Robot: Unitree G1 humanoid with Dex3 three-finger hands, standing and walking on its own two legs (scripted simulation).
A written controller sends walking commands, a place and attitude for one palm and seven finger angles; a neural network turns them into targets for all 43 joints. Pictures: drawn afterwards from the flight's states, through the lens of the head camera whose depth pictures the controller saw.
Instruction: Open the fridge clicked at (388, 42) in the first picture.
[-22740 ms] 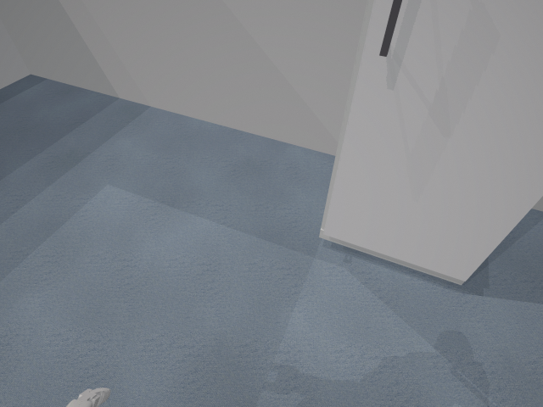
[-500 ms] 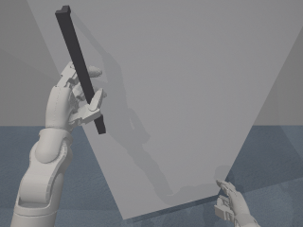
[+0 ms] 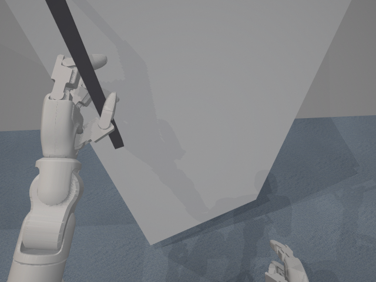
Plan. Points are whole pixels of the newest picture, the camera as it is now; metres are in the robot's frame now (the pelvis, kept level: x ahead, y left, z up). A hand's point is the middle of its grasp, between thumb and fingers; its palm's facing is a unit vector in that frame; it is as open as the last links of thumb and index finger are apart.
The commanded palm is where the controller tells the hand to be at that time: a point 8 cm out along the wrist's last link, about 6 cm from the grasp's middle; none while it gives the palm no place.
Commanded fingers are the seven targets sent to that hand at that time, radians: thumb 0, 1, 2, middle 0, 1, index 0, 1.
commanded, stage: walk backward, drawing the door open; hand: left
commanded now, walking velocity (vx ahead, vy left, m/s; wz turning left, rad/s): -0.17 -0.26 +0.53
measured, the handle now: (91, 77) +0.36 +0.14 +0.27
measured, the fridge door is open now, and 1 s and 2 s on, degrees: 21 37 62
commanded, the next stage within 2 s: stop walking and hold the door back in 1.98 s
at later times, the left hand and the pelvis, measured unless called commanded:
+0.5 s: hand (124, 143) +0.27 +0.08 +0.23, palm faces +0.27 -0.93 -0.25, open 7.4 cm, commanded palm +0.22 +0.13 +0.24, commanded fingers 0.00 0.90 0.90 -0.45 -1.40 -0.45 -1.40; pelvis -0.02 -0.10 +0.00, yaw +20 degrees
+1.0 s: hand (172, 181) +0.21 +0.02 +0.23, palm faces +0.59 -0.78 -0.19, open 7.2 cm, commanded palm +0.16 +0.04 +0.23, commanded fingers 0.00 0.90 0.90 -0.45 -1.40 -0.45 -1.40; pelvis +0.03 -0.25 -0.01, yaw +45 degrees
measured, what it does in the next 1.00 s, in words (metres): steps to the right, turning left: left foot, then right foot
